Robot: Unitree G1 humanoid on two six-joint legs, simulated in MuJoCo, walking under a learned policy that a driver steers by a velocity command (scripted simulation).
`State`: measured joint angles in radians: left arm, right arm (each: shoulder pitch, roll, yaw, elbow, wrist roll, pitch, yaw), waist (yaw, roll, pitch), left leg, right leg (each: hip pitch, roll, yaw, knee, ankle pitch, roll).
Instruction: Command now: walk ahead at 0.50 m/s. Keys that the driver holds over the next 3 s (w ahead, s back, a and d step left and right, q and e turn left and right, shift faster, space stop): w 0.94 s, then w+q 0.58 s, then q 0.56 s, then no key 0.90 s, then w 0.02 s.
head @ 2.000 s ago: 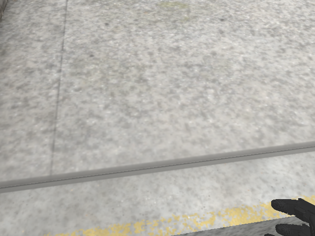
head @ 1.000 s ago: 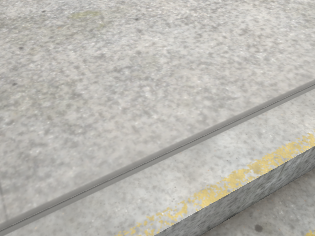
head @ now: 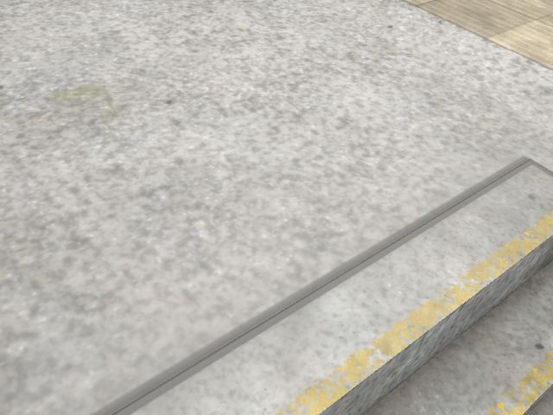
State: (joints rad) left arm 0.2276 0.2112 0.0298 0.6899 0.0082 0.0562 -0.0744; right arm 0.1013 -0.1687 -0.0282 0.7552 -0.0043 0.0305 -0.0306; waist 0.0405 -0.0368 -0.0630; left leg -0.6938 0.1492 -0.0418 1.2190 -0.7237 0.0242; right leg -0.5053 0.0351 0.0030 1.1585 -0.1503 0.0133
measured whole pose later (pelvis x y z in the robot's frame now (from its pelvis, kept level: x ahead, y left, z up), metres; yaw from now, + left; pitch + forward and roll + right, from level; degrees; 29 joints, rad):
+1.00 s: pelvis +0.18 -0.19 -0.06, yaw +2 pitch +2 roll +2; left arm 0.32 0.23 0.02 0.79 0.07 -0.04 -0.10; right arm 0.04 -0.17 -0.03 0.77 -0.08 0.02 -0.06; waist 0.06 0.02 -0.04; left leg -0.93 0.00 -0.09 1.46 -0.73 0.14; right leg -0.57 -0.06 0.02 1.07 -0.03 -0.12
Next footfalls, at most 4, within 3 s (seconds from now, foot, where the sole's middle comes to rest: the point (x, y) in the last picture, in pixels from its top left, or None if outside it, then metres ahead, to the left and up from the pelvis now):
0.14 right None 0.03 -0.10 -0.90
0.80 left None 0.32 0.00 -0.66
1.04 right None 0.21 -0.34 -0.90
1.58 left None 0.33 -0.06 -0.68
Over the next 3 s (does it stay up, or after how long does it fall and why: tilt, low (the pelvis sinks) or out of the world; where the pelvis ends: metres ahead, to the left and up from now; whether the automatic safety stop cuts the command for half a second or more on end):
stays up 0.34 -0.15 0.09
